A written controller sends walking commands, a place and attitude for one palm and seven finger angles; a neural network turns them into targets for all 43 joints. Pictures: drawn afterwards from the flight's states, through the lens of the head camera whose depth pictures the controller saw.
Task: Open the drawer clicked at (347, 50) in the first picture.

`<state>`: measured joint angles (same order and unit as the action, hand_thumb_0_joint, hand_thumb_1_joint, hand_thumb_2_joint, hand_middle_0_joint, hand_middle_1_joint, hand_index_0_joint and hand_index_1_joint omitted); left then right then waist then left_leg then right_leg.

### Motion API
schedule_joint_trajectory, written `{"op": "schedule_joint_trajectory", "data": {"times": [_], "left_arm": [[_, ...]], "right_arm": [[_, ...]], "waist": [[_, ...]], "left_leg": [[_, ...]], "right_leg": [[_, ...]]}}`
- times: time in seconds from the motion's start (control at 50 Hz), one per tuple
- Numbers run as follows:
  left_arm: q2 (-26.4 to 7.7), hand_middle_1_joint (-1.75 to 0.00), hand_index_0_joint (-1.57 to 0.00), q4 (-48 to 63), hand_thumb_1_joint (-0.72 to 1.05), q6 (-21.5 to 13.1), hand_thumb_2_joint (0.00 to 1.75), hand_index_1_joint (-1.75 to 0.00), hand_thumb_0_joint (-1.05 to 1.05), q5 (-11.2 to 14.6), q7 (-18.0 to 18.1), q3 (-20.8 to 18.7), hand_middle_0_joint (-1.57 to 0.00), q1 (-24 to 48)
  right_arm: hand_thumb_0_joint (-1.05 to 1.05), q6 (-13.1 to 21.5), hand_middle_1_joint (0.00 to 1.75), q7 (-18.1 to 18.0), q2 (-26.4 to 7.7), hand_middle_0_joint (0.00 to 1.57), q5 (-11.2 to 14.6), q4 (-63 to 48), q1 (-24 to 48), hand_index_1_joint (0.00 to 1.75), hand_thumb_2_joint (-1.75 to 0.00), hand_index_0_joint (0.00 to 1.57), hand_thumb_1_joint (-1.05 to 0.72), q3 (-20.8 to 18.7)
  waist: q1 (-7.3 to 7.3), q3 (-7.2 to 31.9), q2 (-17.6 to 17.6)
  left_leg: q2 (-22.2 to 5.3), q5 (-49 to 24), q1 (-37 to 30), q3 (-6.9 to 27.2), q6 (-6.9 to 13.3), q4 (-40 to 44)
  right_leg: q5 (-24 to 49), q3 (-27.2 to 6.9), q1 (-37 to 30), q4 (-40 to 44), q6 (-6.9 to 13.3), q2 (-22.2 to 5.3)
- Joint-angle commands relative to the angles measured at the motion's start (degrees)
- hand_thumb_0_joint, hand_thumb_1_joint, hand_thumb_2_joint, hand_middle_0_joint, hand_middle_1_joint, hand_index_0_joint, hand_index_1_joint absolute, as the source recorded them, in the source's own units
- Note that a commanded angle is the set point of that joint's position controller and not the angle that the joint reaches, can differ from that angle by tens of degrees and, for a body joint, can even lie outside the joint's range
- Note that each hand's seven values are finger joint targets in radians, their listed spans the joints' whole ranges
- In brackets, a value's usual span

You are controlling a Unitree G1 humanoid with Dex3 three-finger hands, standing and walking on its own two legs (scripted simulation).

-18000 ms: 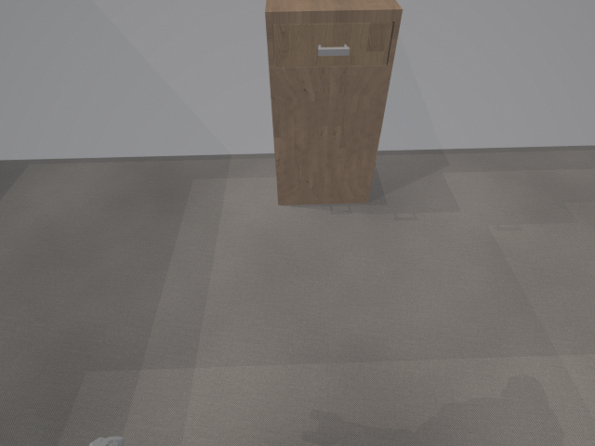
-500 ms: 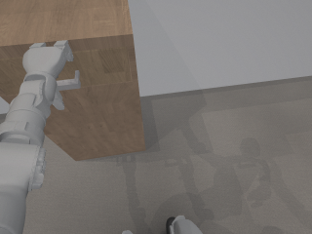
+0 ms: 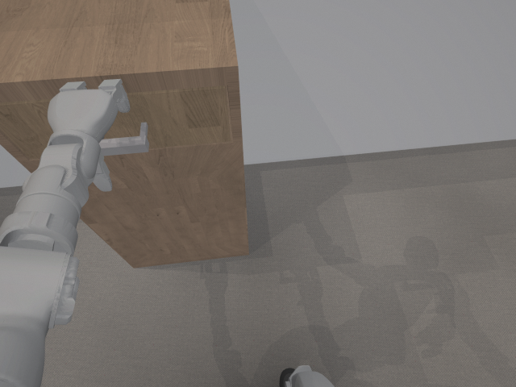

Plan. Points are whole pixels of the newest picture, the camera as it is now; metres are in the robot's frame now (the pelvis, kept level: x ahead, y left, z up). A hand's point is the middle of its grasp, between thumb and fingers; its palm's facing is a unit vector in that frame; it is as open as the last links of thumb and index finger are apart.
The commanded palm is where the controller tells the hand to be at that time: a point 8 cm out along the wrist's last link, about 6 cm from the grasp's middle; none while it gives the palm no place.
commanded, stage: move the hooked fingers above the handle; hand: left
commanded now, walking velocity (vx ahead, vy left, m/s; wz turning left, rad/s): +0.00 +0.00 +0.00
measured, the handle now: (118, 138) +0.55 +0.23 +0.02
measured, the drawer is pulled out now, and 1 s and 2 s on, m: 0.00 0.00 0.00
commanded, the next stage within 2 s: lower the fingers behind the handle in 0.16 s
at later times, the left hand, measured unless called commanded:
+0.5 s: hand (101, 136) +0.50 +0.23 +0.07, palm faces +0.01 -0.01 -1.00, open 13.6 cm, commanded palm +0.49 +0.24 +0.11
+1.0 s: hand (105, 156) +0.49 +0.24 +0.04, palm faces -0.08 +0.02 -1.00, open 13.8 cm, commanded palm +0.49 +0.24 +0.08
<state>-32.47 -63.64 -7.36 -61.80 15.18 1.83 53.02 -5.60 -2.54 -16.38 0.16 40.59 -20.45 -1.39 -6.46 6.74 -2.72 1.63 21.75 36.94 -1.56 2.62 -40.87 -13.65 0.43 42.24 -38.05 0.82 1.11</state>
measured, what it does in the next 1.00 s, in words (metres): stands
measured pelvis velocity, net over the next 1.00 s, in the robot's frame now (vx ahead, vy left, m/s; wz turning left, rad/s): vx -0.01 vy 0.00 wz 0.00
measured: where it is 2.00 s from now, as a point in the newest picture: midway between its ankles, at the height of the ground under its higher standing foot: outside the picture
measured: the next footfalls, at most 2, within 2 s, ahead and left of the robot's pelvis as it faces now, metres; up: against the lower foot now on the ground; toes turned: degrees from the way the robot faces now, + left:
none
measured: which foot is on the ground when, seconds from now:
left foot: down 0.00-1.00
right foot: down 0.00-1.00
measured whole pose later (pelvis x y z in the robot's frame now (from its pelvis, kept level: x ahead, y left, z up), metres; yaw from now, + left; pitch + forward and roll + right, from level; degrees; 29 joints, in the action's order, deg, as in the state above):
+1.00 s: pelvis -0.01 +0.00 -0.01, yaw +0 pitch +20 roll +0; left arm -34.7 -66.2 -6.8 -62.7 14.5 1.1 53.3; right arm -3.6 -2.5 -16.5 0.0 38.6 -22.0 -1.4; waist -8.1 6.8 -2.4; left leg 1.2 23.2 44.0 -1.7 2.5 -47.0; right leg -14.5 0.5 49.1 -43.3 1.1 1.5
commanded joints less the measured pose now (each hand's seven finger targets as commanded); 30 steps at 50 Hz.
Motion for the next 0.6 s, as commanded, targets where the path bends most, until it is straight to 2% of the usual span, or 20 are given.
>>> {"op": "schedule_joint_trajectory", "data": {"times": [0.0, 0.04, 0.06, 0.08, 0.1, 0.12, 0.16, 0.22, 0.24, 0.26, 0.3, 0.32, 0.38, 0.42, 0.44, 0.46, 0.48, 0.5, 0.54, 0.58], "left_arm": [[-17.6, -1.20, -0.30, 9.9, -0.50, 1.9, 0.30, -1.20, 0.00, 1.0, 2.0, -5.0, -0.30, 26.7], [-17.5, -1.20, -0.30, 9.9, -0.50, 2.2, 0.30, -1.20, 0.00, 1.3, 1.8, -5.1, -0.30, 25.6], [-16.6, -1.20, -0.30, 10.0, -0.50, 2.3, 0.30, -1.20, 0.00, 1.2, 1.7, -4.3, -0.30, 26.1], [-18.2, -1.20, -0.30, 10.1, -0.50, 2.1, 0.30, -1.20, 0.00, 1.3, 1.5, -6.1, -0.30, 25.3], [-18.9, -1.20, -0.30, 9.9, -0.50, 2.2, 0.30, -1.20, 0.00, 1.1, 1.4, -6.1, -0.30, 24.5], [-18.2, -1.20, -0.30, 10.2, -0.50, 2.2, 0.30, -1.20, 0.00, 0.8, 1.3, -5.3, -0.30, 25.4], [-19.8, -1.20, -0.30, 10.7, -0.50, 2.1, 0.30, -1.20, 0.00, 0.7, 1.1, -6.9, -0.30, 23.2], [-17.4, -1.20, -0.30, 11.1, -0.50, 2.0, 0.30, -1.20, 0.00, 0.5, 1.2, -5.0, -0.30, 24.6], [-17.7, -1.20, -0.30, 10.6, -0.50, 2.1, 0.30, -1.20, 0.00, 0.5, 1.3, -5.6, -0.30, 23.6], [-17.4, -1.20, -0.30, 10.9, -0.50, 2.1, 0.30, -1.20, 0.00, 0.2, 1.4, -5.2, -0.30, 24.5], [-16.5, -1.20, -0.30, 10.3, -0.50, 2.0, 0.30, -1.20, 0.00, 0.1, 1.6, -5.1, -0.30, 23.0], [-14.9, -1.20, -0.30, 8.9, -0.50, 2.4, 0.30, -1.20, 0.00, 0.1, 1.6, -4.0, -0.30, 22.3], [-15.7, -1.20, -0.30, 7.5, -0.50, 3.0, 0.30, -1.20, 0.00, -0.1, 1.8, -4.6, -0.30, 22.6], [-13.3, -1.20, -0.30, 5.8, -0.50, 3.8, 0.30, -1.20, 0.00, -0.6, 1.9, -2.4, -0.30, 22.5], [-13.3, -1.20, -0.30, 5.4, -0.50, 4.2, 0.30, -1.20, 0.00, -0.8, 1.9, -2.2, -0.30, 22.8], [-12.6, -1.20, -0.30, 4.9, -0.50, 4.6, 0.30, -1.20, 0.00, -0.9, 2.0, -1.4, -0.30, 23.6], [-13.9, -1.20, -0.30, 5.1, -0.50, 4.5, 0.30, -1.20, 0.00, -1.1, 2.0, -2.7, -0.30, 24.4], [-13.8, -1.20, -0.30, 4.5, -0.50, 4.8, 0.30, -1.20, 0.00, -1.3, 2.0, -2.3, -0.30, 23.6], [-12.6, -1.20, -0.30, 3.7, -0.50, 5.3, 0.30, -1.20, 0.00, -1.7, 1.8, -1.1, -0.30, 23.7], [-13.0, -1.20, -0.30, 2.9, -0.50, 5.4, 0.30, -1.20, 0.00, -1.4, 1.6, -1.9, -0.30, 22.7]], "right_arm": [[0.00, 0.9, 0.30, -0.5, -8.8, 0.20, -0.3, -3.4, -6.9, 0.30, -0.90, 0.20, -0.90, -3.4], [0.00, 0.7, 0.30, -0.4, -8.7, 0.20, -0.1, -3.8, -6.3, 0.30, -0.90, 0.20, -0.90, -3.1], [0.00, 0.8, 0.30, -0.4, -8.6, 0.20, -0.1, -3.7, -6.0, 0.30, -0.90, 0.20, -0.90, -3.2], [0.00, 0.6, 0.30, -0.5, -8.7, 0.20, -0.2, -3.8, -6.0, 0.30, -0.90, 0.20, -0.90, -3.2], [0.00, 0.5, 0.30, -0.6, -8.7, 0.20, 0.0, -4.0, -5.7, 0.30, -0.90, 0.20, -0.90, -3.1], [0.00, 0.5, 0.30, -0.6, -8.6, 0.20, 0.0, -3.9, -5.8, 0.30, -0.90, 0.20, -0.90, -3.1], [0.00, 0.4, 0.30, -0.5, -8.6, 0.20, 0.0, -4.2, -5.2, 0.30, -0.90, 0.20, -0.90, -3.1], [0.00, 0.4, 0.30, -0.4, -8.3, 0.20, 0.0, -4.5, -5.3, 0.30, -0.90, 0.20, -0.90, -3.1], [0.00, 0.4, 0.30, -0.4, -8.4, 0.20, 0.0, -4.5, -5.3, 0.30, -0.90, 0.20, -0.90, -3.1], [0.00, 0.5, 0.30, -0.4, -8.4, 0.20, -0.1, -4.4, -5.4, 0.30, -0.90, 0.20, -0.90, -3.2], [0.00, 0.4, 0.30, -0.2, -8.2, 0.20, -0.3, -4.5, -5.6, 0.30, -0.90, 0.20, -0.90, -3.4], [0.00, 0.4, 0.30, -0.2, -8.2, 0.20, -0.2, -4.4, -5.7, 0.30, -0.90, 0.20, -0.90, -3.3], [0.00, 0.4, 0.30, -0.1, -8.6, 0.20, -0.2, -4.1, -5.7, 0.30, -0.90, 0.20, -0.90, -3.2], [0.00, 0.5, 0.30, 0.0, -8.4, 0.20, 0.0, -4.1, -6.0, 0.30, -0.90, 0.20, -0.90, -3.2], [0.00, 0.6, 0.30, 0.0, -8.5, 0.20, 0.0, -4.1, -6.1, 0.30, -0.90, 0.20, -0.90, -3.2], [0.00, 0.7, 0.30, 0.1, -8.5, 0.20, 0.0, -3.9, -6.3, 0.30, -0.90, 0.20, -0.90, -3.2], [0.00, 0.7, 0.30, 0.0, -8.7, 0.20, -0.2, -3.8, -6.5, 0.30, -0.90, 0.20, -0.90, -3.2], [0.00, 0.7, 0.30, 0.1, -8.6, 0.20, -0.1, -4.0, -6.6, 0.30, -0.90, 0.20, -0.90, -3.2], [0.00, 0.8, 0.30, 0.1, -8.5, 0.20, -0.1, -3.9, -7.0, 0.30, -0.90, 0.20, -0.90, -3.2], [0.00, 0.7, 0.30, 0.2, -8.6, 0.20, -0.2, -3.9, -7.0, 0.30, -0.90, 0.20, -0.90, -3.2]], "waist": [[-0.59, 22.9, 0.3], [0.07, 21.8, 0.3], [-0.39, 21.1, 0.4], [0.13, 21.5, 2.1], [0.35, 21.9, 1.3], [-0.08, 21.0, 1.4], [1.24, 21.3, 0.2], [0.39, 20.2, 0.3], [0.74, 19.9, 0.6], [0.23, 20.7, 0.9], [0.60, 21.8, 0.8], [0.12, 20.2, 1.8], [-0.03, 19.2, 2.7], [-0.62, 18.1, 2.3], [-0.64, 17.8, 2.0], [-1.26, 17.4, 2.5], [-0.93, 18.1, 2.5], [-0.84, 19.1, 2.0], [-1.22, 18.6, 1.7], [-1.21, 18.4, 2.7]], "left_leg": [[-0.4, -18.2, -8.4, 1.6, -0.2, 5.2], [-0.4, -17.6, -8.0, 1.5, -0.3, 5.9], [-0.4, -17.6, -8.2, 1.4, -0.2, 5.9], [-0.4, -18.3, -8.0, 1.3, -0.1, 5.8], [-0.2, -17.9, -7.4, 1.0, -0.1, 6.0], [-0.3, -18.2, -7.6, 1.3, -0.2, 6.1], [-0.3, -19.3, -8.2, 1.1, -0.3, 6.2], [-0.4, -18.9, -8.5, 1.3, -0.4, 6.2], [-0.3, -19.1, -8.5, 1.3, -0.4, 6.3], [-0.4, -19.5, -8.9, 1.5, -0.4, 6.0], [-0.3, -20.8, -9.1, 1.2, -0.4, 5.5], [-0.4, -20.7, -8.7, 1.4, -0.5, 5.5], [-0.3, -18.8, -7.3, 1.2, -0.3, 5.2], [-0.3, -17.6, -6.9, 1.3, -0.3, 5.2], [-0.3, -16.9, -6.7, 1.4, -0.4, 5.2], [-0.3, -16.0, -6.5, 1.2, -0.3, 5.0], [-0.3, -16.8, -6.3, 1.2, -0.2, 4.8], [-0.1, -16.2, -5.9, 1.1, -0.2, 4.6], [-0.2, -16.0, -5.5, 1.1, -0.3, 4.3], [-0.2, -16.0, -5.1, 1.1, -0.2, 4.0]], "right_leg": [[10.4, -0.8, -19.0, 3.5, 0.8, 0.6], [10.1, -0.7, -19.7, 3.7, 0.9, 0.6], [10.3, -0.7, -19.5, 4.0, 0.9, 0.6], [11.2, -0.9, -21.0, 4.1, 0.9, 0.6], [11.4, -1.2, -21.8, 3.9, 0.8, 0.5], [11.5, -0.9, -20.9, 3.9, 0.9, 0.5], [12.1, -0.8, -21.4, 3.5, 1.0, 0.6], [11.4, -0.6, -20.2, 3.7, 1.0, 0.6], [11.3, -0.5, -20.2, 3.8, 1.1, 0.7], [11.5, -0.5, -19.8, 3.5, 1.0, 0.7], [12.7, -0.6, -20.3, 3.1, 1.1, 0.7], [12.4, -0.2, -19.1, 3.1, 1.1, 0.8], [11.3, -0.6, -18.7, 3.3, 1.1, 0.8], [10.0, -0.3, -16.9, 3.1, 1.0, 0.9], [9.1, -0.2, -16.1, 3.1, 1.1, 0.9], [8.7, -0.3, -15.7, 3.3, 1.0, 0.9], [9.4, -0.5, -16.4, 3.1, 1.1, 0.9], [9.1, -0.7, -16.7, 2.8, 1.0, 0.9], [9.0, -0.5, -15.7, 2.6, 1.1, 0.9], [9.3, -0.6, -15.9, 2.7, 1.1, 0.9]]}}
